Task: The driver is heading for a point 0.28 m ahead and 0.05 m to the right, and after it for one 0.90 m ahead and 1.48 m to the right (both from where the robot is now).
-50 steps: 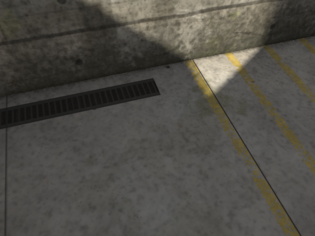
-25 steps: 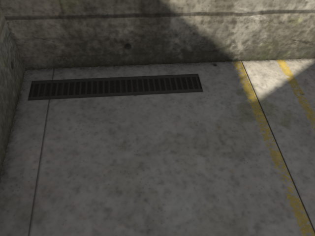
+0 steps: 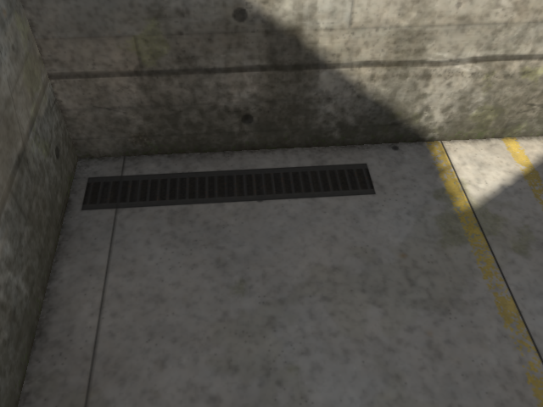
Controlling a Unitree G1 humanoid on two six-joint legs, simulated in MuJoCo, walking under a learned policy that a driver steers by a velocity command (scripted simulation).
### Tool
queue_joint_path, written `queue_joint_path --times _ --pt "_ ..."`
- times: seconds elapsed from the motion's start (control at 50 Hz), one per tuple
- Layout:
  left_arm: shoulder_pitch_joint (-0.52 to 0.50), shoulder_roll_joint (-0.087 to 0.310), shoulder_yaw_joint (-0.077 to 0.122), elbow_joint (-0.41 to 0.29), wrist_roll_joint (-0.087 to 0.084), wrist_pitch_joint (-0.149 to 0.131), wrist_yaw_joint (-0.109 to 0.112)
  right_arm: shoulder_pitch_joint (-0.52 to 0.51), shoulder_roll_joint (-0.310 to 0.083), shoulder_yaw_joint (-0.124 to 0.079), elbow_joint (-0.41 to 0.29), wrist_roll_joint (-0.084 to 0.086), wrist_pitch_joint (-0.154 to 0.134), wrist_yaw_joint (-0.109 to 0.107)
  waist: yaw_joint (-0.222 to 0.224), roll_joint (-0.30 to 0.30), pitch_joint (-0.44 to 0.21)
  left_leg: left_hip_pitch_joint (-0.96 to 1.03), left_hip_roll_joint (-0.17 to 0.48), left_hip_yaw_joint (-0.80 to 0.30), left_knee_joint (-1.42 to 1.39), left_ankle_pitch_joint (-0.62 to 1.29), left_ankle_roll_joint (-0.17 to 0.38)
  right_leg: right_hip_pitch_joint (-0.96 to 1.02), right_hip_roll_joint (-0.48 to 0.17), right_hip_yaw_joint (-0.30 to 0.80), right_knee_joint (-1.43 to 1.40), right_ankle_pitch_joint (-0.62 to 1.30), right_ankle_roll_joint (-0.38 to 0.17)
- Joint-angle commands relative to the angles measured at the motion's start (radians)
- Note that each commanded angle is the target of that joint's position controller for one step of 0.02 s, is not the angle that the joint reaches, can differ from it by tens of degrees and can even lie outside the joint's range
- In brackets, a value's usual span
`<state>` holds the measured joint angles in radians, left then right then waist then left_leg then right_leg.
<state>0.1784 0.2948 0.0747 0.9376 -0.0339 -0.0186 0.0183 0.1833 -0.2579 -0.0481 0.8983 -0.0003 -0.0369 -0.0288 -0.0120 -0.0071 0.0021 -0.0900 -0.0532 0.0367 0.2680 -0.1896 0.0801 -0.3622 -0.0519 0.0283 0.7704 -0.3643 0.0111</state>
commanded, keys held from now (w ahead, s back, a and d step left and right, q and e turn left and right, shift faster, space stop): w+e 1.00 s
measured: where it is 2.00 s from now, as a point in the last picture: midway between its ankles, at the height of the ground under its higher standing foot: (514, 284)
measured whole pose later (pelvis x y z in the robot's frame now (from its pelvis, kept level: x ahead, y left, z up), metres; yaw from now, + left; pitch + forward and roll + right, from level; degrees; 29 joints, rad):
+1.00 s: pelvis +0.49 -0.21 -0.01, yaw -36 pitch +0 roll +3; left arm 0.22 0.33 0.08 0.73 -0.03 -0.01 0.02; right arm 0.23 -0.28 -0.07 0.86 0.00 -0.11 0.02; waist -0.04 -0.05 0.07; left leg -0.12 -0.04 0.12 0.29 -0.17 0.03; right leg -0.59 -0.10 0.06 1.06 -0.31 -0.01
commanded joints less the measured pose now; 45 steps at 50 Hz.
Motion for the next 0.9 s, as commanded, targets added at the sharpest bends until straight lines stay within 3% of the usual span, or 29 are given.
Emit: queue_joint_path --times 0.02,0.08,0.16,0.2,0.22,0.24,0.26,0.28,0.3,0.32,0.34,0.36,0.38,0.46,0.52,0.56,0.62,0.68,0.7,0.72,0.74,0.76,0.78,0.8,0.82,0.84,0.86,0.88,0.9 --pt "-0.144 0.078 0.012 -0.092 -0.002 -0.034 -0.014 0.052 -0.188 -0.057 -0.032 0.003 -0.023 -0.006 -0.061 0.072 0.052 0.213 0.362 -0.292 -0.175 -0.211 0.143 -0.316 -0.058 0.027 -0.003 0.018 -0.020" --pt "-0.167 0.056 0.000 -0.106 -0.001 -0.037 -0.033 0.056 -0.203 -0.067 -0.038 0.007 -0.025 0.002 -0.060 0.078 0.048 0.173 0.348 -0.195 -0.173 -0.145 0.130 -0.268 -0.061 -0.016 -0.052 0.061 -0.022" --pt "-0.178 0.068 -0.008 -0.121 -0.003 -0.032 -0.058 0.055 -0.226 -0.079 -0.043 0.018 -0.021 0.021 -0.047 0.100 0.055 0.086 0.332 -0.076 -0.134 -0.061 0.104 -0.139 -0.036 -0.080 -0.130 0.123 -0.040" --pt "-0.122 0.079 -0.003 -0.110 -0.001 -0.027 -0.064 0.031 -0.235 -0.082 -0.050 0.032 -0.017 0.026 0.002 0.091 0.044 0.017 0.323 -0.013 -0.045 0.003 0.073 -0.009 -0.002 -0.126 -0.185 0.163 -0.066" --pt "-0.049 0.099 0.009 -0.089 0.002 -0.022 -0.062 0.018 -0.232 -0.081 -0.056 0.033 -0.017 0.025 0.044 0.081 0.013 -0.046 0.304 0.033 0.063 0.137 0.050 0.120 0.041 -0.160 -0.201 0.164 -0.085" --pt "0.079 0.149 0.039 -0.055 -0.004 -0.018 -0.055 0.026 -0.201 -0.069 -0.059 0.025 -0.021 0.025 0.102 0.042 -0.055 -0.121 0.261 0.100 0.265 0.264 0.011 0.304 0.070 -0.148 -0.218 0.146 -0.119" --pt "0.254 0.251 0.078 -0.020 -0.012 -0.013 -0.038 0.013 -0.143 -0.045 -0.090 -0.004 -0.025 0.024 0.173 -0.136 -0.122 -0.325 0.181 0.166 0.645 0.094 -0.068 0.508 -0.089 0.139 -0.327 0.007 -0.206" --pt "0.258 0.346 0.080 -0.043 0.003 -0.030 -0.043 0.014 -0.052 -0.015 -0.162 -0.018 -0.050 0.027 0.112 -0.318 -0.192 -0.676 0.000 0.032 0.923 -0.421 -0.110 0.677 -0.309 0.736 -0.518 -0.222 -0.382" --pt "0.217 0.256 0.054 -0.065 0.012 -0.049 -0.050 -0.054 -0.157 -0.035 -0.160 0.028 -0.079 0.036 0.143 -0.153 -0.136 -0.785 0.059 -0.103 1.018 -0.364 -0.084 0.635 -0.319 0.745 -0.595 -0.319 -0.371" --pt "0.160 0.204 0.038 -0.081 0.017 -0.062 -0.052 -0.065 -0.199 -0.044 -0.164 0.050 -0.097 0.043 0.113 -0.133 -0.051 -0.808 0.107 -0.100 0.985 -0.262 -0.049 0.558 -0.289 0.628 -0.591 -0.256 -0.331" --pt "0.101 0.165 0.027 -0.102 0.016 -0.068 -0.053 -0.044 -0.202 -0.047 -0.143 0.034 -0.103 0.038 0.077 -0.072 -0.010 -0.750 0.145 -0.100 0.920 -0.176 -0.046 0.468 -0.240 0.516 -0.579 -0.124 -0.297" --pt "0.053 0.141 0.018 -0.121 0.018 -0.068 -0.051 -0.034 -0.202 -0.052 -0.131 0.006 -0.102 0.031 0.048 -0.060 0.017 -0.684 0.169 -0.106 0.831 -0.107 -0.055 0.382 -0.196 0.425 -0.582 -0.005 -0.274" --pt "0.038 0.131 0.012 -0.131 0.021 -0.065 -0.044 -0.039 -0.200 -0.053 -0.131 -0.006 -0.093 0.037 0.026 -0.073 0.026 -0.624 0.176 -0.115 0.787 -0.065 -0.065 0.327 -0.175 0.381 -0.606 0.073 -0.268" --pt "0.088 0.172 0.025 -0.133 0.017 -0.064 -0.014 -0.109 -0.152 -0.048 -0.161 -0.014 -0.069 0.037 0.023 -0.050 0.042 -0.590 0.124 -0.081 0.565 0.117 -0.120 0.275 -0.107 0.240 -0.614 0.397 -0.248" --pt "0.134 0.161 0.024 -0.125 0.014 -0.056 0.001 -0.214 -0.105 -0.033 -0.197 -0.005 -0.072 0.047 0.055 -0.078 0.058 -0.513 0.078 -0.067 0.359 0.272 -0.129 0.214 -0.054 0.182 -0.603 0.407 -0.208" --pt "0.182 0.154 0.024 -0.113 0.010 -0.052 0.005 -0.290 -0.088 -0.025 -0.225 0.005 -0.077 0.058 0.085 -0.088 0.075 -0.485 0.064 -0.065 0.271 0.329 -0.121 0.212 -0.058 0.203 -0.604 0.371 -0.193" --pt "0.233 0.151 0.026 -0.100 0.003 -0.044 0.012 -0.349 -0.100 -0.021 -0.254 0.009 -0.088 0.074 0.098 -0.079 0.081 -0.495 0.056 -0.093 0.185 0.343 -0.100 0.303 -0.091 0.262 -0.552 0.380 -0.186" --pt "0.239 0.162 0.035 -0.102 0.007 -0.030 0.026 -0.332 -0.132 -0.026 -0.255 0.008 -0.097 0.081 0.072 -0.093 0.076 -0.461 0.054 -0.112 0.155 0.260 -0.076 0.387 -0.134 0.313 -0.475 0.483 -0.178" --pt "0.230 0.166 0.038 -0.108 0.009 -0.024 0.028 -0.291 -0.149 -0.031 -0.246 0.007 -0.099 0.078 0.050 -0.108 0.056 -0.409 0.044 -0.104 0.156 0.200 -0.062 0.404 -0.135 0.321 -0.426 0.591 -0.169" --pt "0.222 0.168 0.039 -0.118 0.014 -0.019 0.025 -0.207 -0.182 -0.046 -0.225 0.004 -0.101 0.071 0.013 -0.124 -0.007 -0.293 0.023 -0.081 0.161 0.152 -0.039 0.413 -0.112 0.318 -0.334 0.753 -0.156" --pt "0.182 0.156 0.030 -0.136 0.022 -0.015 0.022 -0.051 -0.220 -0.062 -0.191 0.007 -0.106 0.062 -0.081 -0.122 -0.131 -0.058 0.054 -0.101 0.157 0.194 0.005 0.367 -0.063 0.296 -0.155 0.804 -0.131" --pt "0.177 0.106 0.010 -0.169 0.041 -0.015 0.015 0.114 -0.273 -0.070 -0.175 -0.010 -0.102 0.049 -0.133 -0.038 -0.307 0.255 0.221 -0.258 0.216 0.113 0.065 0.199 0.011 0.258 0.107 0.596 -0.108" --pt "0.358 -0.007 -0.018 -0.182 0.009 -0.022 0.007 0.156 -0.297 -0.076 -0.145 -0.014 -0.091 0.056 -0.031 0.342 -0.454 0.603 0.477 -0.738 0.133 -0.079 0.215 -0.189 0.164 0.178 0.435 -0.218 -0.048" --pt "0.337 0.125 0.000 -0.161 -0.012 -0.025 0.014 0.122 -0.182 -0.049 -0.160 0.006 -0.089 0.059 -0.054 0.255 -0.384 0.542 0.462 -0.794 0.067 -0.206 0.175 -0.279 0.082 0.200 0.547 -0.220 -0.048" --pt "0.216 0.181 0.017 -0.180 -0.020 -0.023 0.014 0.061 -0.133 -0.036 -0.171 0.010 -0.084 0.052 -0.073 0.154 -0.213 0.387 0.415 -0.597 0.042 -0.155 0.132 -0.309 0.042 0.168 0.546 -0.135 -0.043" --pt "0.162 0.176 0.019 -0.192 -0.013 -0.022 0.019 0.011 -0.135 -0.035 -0.166 0.003 -0.077 0.050 -0.053 0.059 -0.105 0.233 0.372 -0.466 0.012 -0.035 0.110 -0.281 0.002 0.132 0.517 -0.061 -0.034" --pt "0.130 0.162 0.024 -0.202 0.001 -0.024 0.018 -0.011 -0.130 -0.034 -0.154 -0.004 -0.074 0.049 -0.035 0.043 -0.035 0.123 0.344 -0.388 -0.014 0.062 0.106 -0.265 -0.024 0.123 0.472 -0.015 -0.030" --pt "0.144 0.139 0.026 -0.203 -0.002 -0.018 0.012 -0.021 -0.119 -0.029 -0.147 -0.015 -0.076 0.046 -0.008 0.062 -0.014 0.057 0.321 -0.321 -0.042 0.106 0.101 -0.222 -0.050 0.124 0.447 0.009 -0.033" --pt "0.155 0.112 0.023 -0.207 -0.007 -0.011 0.008 -0.026 -0.115 -0.030 -0.138 -0.013 -0.079 0.046 0.003 0.085 -0.004 0.019 0.314 -0.281 -0.070 0.111 0.107 -0.203 -0.063 0.112 0.423 0.015 -0.032"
